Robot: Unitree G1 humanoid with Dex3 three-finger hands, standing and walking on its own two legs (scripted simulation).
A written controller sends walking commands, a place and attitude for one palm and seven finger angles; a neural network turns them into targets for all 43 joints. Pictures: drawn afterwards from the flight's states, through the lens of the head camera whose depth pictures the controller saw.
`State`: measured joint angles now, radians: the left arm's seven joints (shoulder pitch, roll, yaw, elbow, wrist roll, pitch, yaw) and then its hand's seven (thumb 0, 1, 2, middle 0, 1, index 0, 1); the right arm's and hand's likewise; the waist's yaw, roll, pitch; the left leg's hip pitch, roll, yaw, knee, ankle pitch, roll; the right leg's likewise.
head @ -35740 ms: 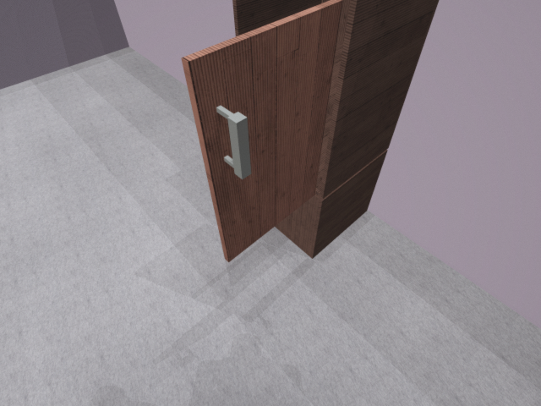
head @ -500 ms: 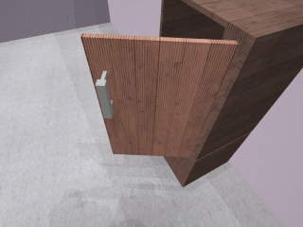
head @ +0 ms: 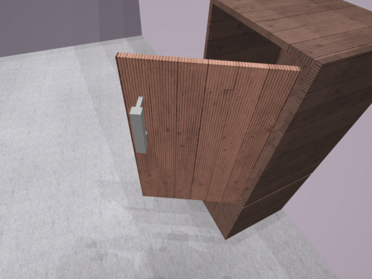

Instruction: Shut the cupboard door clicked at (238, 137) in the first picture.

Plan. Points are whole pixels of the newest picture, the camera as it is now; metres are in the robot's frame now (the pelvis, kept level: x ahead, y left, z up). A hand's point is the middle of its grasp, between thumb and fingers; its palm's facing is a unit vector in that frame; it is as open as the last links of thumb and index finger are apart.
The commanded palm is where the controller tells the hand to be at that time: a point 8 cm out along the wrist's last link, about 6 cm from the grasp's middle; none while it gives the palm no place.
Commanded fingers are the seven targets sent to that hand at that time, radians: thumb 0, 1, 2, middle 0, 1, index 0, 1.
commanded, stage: come to a stop and stand still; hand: left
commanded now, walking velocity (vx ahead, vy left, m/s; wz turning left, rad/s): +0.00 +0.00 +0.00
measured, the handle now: (141, 125) +0.44 +0.15 +0.08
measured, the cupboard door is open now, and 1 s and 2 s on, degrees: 60 60 60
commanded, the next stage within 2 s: look again from close up in 0.38 s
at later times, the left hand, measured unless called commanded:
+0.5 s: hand out of the picture -0.03 +0.17 -0.18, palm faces +0.02 -0.99 -0.16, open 7.4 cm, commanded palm none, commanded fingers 0.00 0.90 0.90 -0.20 -0.30 -0.20 -0.30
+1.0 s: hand out of the picture +0.01 +0.20 -0.18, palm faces -0.01 -0.98 -0.21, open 7.4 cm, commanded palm none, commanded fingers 0.00 0.90 0.90 -0.20 -0.30 -0.20 -0.30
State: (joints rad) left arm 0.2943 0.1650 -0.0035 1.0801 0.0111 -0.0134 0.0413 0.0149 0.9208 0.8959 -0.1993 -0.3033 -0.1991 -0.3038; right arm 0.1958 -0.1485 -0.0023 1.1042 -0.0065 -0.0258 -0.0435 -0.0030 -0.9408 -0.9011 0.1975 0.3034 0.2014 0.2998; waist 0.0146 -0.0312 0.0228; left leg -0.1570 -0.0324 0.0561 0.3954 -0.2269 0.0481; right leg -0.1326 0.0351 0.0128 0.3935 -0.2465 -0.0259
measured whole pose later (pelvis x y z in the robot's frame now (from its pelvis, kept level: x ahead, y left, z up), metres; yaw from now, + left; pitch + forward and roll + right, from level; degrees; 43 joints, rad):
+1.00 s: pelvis +0.00 +0.02 +0.00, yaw -1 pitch -1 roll +0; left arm 0.28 0.17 -0.02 1.09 0.01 -0.01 0.04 0.01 0.91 0.90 -0.20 -0.30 -0.20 -0.30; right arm 0.25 -0.18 0.01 1.10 -0.01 -0.04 -0.03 0.00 -0.91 -0.90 0.20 0.30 0.20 0.30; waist 0.00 0.00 0.03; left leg -0.17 -0.07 0.08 0.43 -0.25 0.08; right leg -0.17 0.00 0.04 0.47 -0.28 0.00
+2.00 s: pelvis -0.01 +0.00 -0.06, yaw +2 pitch +10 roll -1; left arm 0.49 0.24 0.17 -0.13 -0.32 -0.33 -0.27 0.02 0.90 0.90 -0.85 -1.01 -0.85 -1.01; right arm 0.31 -0.24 0.01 0.53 0.04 -0.24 -0.06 0.01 -0.90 -0.90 0.20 0.30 0.20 0.30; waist 0.00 0.04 -0.10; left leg -0.68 -0.03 0.02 0.97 -0.47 0.06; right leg -0.68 0.04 -0.09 0.93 -0.43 -0.06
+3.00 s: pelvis +0.00 +0.02 -0.02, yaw +2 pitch +2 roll -1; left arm 0.31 0.27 0.18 -0.16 -0.27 -0.09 -0.22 0.02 0.90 0.90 -1.30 -1.50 -1.30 -1.50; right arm 0.26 -0.25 0.05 0.58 0.05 -0.25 -0.06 0.01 -0.90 -0.90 0.20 0.30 0.20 0.30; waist 0.02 0.04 -0.06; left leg -0.36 -0.06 0.02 0.69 -0.37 0.08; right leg -0.35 0.03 -0.07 0.64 -0.33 -0.03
